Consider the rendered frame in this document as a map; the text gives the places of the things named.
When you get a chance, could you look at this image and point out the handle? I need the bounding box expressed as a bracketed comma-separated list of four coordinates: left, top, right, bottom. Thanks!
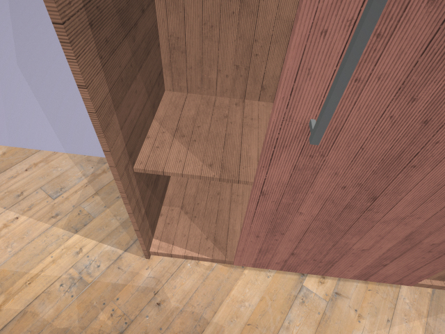
[309, 0, 388, 145]

